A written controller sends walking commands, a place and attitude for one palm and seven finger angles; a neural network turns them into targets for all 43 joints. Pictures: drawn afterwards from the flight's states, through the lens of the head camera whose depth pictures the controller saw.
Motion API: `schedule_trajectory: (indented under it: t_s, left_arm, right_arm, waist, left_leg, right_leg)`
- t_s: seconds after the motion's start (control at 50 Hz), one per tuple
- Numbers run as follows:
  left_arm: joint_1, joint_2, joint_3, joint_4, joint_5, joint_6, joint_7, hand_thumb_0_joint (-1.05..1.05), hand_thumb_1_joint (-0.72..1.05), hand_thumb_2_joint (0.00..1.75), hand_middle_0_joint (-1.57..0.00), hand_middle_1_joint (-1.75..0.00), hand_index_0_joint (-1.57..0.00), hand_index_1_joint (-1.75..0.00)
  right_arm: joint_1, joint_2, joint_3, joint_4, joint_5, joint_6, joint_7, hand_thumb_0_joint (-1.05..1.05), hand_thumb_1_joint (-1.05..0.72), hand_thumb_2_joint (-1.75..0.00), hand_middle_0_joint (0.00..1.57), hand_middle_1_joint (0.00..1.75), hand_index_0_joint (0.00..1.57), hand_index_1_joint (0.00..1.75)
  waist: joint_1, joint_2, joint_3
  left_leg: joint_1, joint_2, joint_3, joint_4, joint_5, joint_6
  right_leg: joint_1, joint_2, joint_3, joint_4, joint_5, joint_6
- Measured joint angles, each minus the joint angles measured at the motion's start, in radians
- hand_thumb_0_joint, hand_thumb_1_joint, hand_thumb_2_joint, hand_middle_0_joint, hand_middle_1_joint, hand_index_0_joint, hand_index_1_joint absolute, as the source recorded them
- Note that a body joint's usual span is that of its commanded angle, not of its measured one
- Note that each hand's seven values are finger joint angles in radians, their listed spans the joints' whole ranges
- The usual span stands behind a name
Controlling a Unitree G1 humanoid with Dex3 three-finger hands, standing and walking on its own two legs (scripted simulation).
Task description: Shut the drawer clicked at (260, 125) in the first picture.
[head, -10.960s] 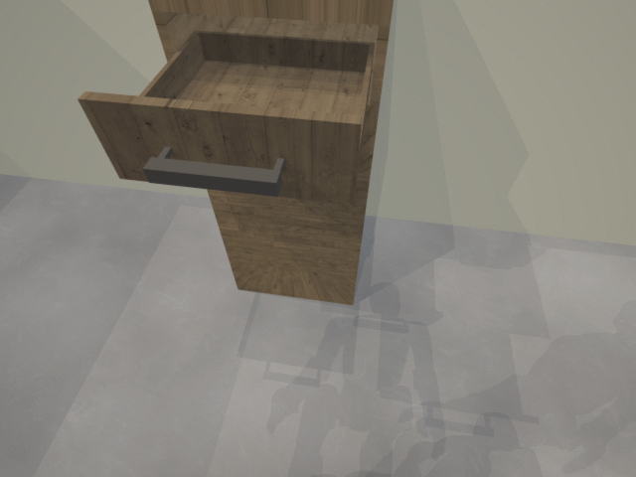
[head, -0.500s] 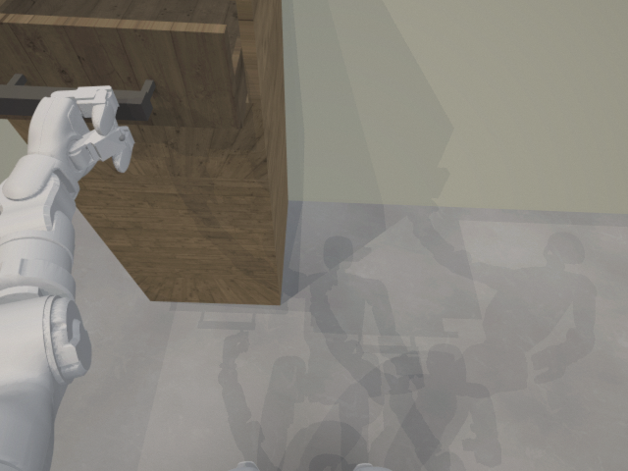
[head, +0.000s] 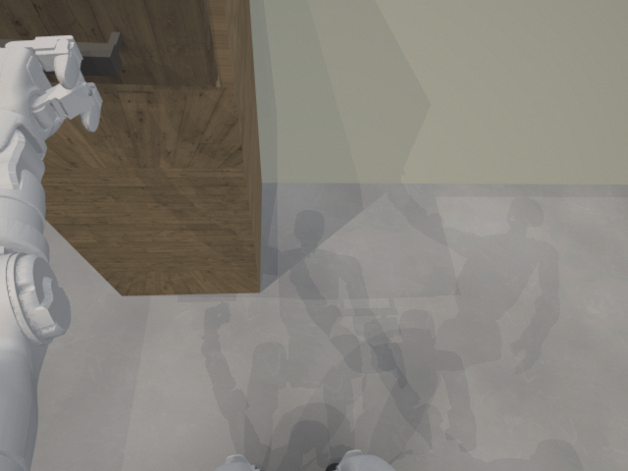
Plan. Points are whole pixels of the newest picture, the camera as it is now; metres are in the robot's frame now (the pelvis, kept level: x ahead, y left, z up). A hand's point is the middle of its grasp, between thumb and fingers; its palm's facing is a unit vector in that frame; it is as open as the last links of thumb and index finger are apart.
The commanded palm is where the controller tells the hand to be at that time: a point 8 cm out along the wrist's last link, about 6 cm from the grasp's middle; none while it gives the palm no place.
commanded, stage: push the drawer shut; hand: left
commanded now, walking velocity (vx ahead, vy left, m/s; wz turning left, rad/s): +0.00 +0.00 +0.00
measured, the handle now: (37, 46) +0.61 +0.28 +0.15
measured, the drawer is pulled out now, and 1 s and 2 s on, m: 0.01 0.00 0.00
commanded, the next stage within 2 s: pull the fist back off the drawer in 0.54 s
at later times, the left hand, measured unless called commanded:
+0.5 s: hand (88, 85) +0.54 +0.21 +0.16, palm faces -0.02 -1.00 -0.02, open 3.4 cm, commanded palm +0.57 +0.24 +0.15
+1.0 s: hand (83, 84) +0.54 +0.21 +0.16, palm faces -0.03 -1.00 -0.02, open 3.4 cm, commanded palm +0.53 +0.24 +0.15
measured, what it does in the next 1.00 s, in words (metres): stands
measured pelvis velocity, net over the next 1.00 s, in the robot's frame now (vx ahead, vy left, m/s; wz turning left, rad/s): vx -0.02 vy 0.00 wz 0.00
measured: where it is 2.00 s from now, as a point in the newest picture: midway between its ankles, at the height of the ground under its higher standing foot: outside the picture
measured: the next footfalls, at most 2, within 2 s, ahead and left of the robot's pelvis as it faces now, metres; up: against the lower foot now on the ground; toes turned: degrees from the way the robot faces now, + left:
none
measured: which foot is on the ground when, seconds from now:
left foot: down 0.00-1.00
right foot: down 0.00-1.00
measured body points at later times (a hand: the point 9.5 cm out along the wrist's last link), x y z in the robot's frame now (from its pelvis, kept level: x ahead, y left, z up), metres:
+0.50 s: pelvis -0.01 +0.00 -0.01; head +0.11 +0.02 +0.43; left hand +0.53 +0.26 +0.16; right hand -0.05 -0.27 -0.11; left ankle +0.00 +0.11 -0.71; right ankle -0.02 -0.12 -0.71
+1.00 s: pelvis -0.02 +0.00 -0.01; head +0.11 +0.02 +0.43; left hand +0.53 +0.27 +0.16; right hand -0.08 -0.26 -0.10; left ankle +0.00 +0.11 -0.71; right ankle -0.02 -0.12 -0.71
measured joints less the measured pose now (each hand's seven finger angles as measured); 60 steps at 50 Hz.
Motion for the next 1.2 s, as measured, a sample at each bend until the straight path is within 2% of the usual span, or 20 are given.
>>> schedule_trajectory:
  t_s: [0.16,0.42,0.72,0.84,1.06,1.2]
  left_arm:
    - [-0.024,-0.007,-0.004,0.009,0.015,0.001,0.011,0.03,0.92,1.0,-1.4,-1.6,-1.4,-1.6]
    - [-0.119,0.037,-0.047,0.084,0.023,0.014,0.034,0.05,0.88,1.02,-1.4,-1.6,-1.4,-1.6]
    - [-0.158,0.099,-0.051,0.122,0.015,0.009,0.016,0.05,0.89,1.04,-1.4,-1.6,-1.4,-1.6]
    - [-0.155,0.114,-0.034,0.121,0.03,0.016,0.001,0.04,0.86,1.03,-1.4,-1.6,-1.4,-1.6]
    - [-0.11,0.088,-0.002,0.08,0.04,0.022,0.0,0.05,0.85,0.99,-1.4,-1.6,-1.4,-1.6]
    - [0.003,0.012,0.015,-0.031,0.01,0.007,0.006,0.04,0.89,0.95,-1.4,-1.6,-1.4,-1.6]
  right_arm:
    - [0.014,0.006,-0.001,0.01,-0.011,0.013,0.011,0.0,-0.91,-0.9,0.2,0.3,0.2,0.3]
    - [0.003,-0.003,0.012,0.018,-0.014,-0.011,0.004,0.0,-0.91,-0.9,0.2,0.3,0.2,0.3]
    - [0.026,-0.027,0.025,0.037,-0.002,-0.051,-0.02,0.0,-0.91,-0.9,0.2,0.3,0.2,0.3]
    - [0.039,-0.024,0.028,0.03,-0.004,-0.053,-0.02,0.0,-0.91,-0.9,0.2,0.3,0.2,0.3]
    - [0.049,-0.006,0.018,0.008,-0.016,-0.03,0.003,0.0,-0.91,-0.9,0.2,0.3,0.2,0.3]
    - [0.047,-0.001,0.004,-0.013,-0.014,-0.004,0.021,0.0,-0.91,-0.9,0.2,0.3,0.2,0.3]
  waist:
    - [0.003,0.007,-0.008]
    - [-0.02,0.006,0.005]
    - [-0.045,0.01,0.019]
    - [-0.05,0.011,0.016]
    - [-0.043,0.01,0.0]
    - [-0.02,0.013,-0.019]
  left_leg:
    - [-0.015,-0.002,-0.004,0.009,-0.008,0.002]
    - [-0.064,0.0,-0.029,0.032,0.005,-0.005]
    - [-0.105,0.014,-0.027,0.044,0.018,-0.007]
    - [-0.11,0.016,-0.023,0.047,0.018,-0.005]
    - [-0.091,0.012,-0.014,0.041,0.009,0.001]
    - [-0.044,0.01,0.005,0.022,-0.003,0.005]
  right_leg:
    - [-0.011,-0.001,-0.004,0.003,-0.006,0.002]
    - [-0.048,0.003,-0.027,0.017,0.003,-0.004]
    - [-0.089,0.016,-0.024,0.021,0.025,-0.006]
    - [-0.095,0.018,-0.02,0.021,0.027,-0.005]
    - [-0.076,0.014,-0.011,0.013,0.022,0.0]
    - [-0.038,0.011,0.008,0.001,0.013,0.004]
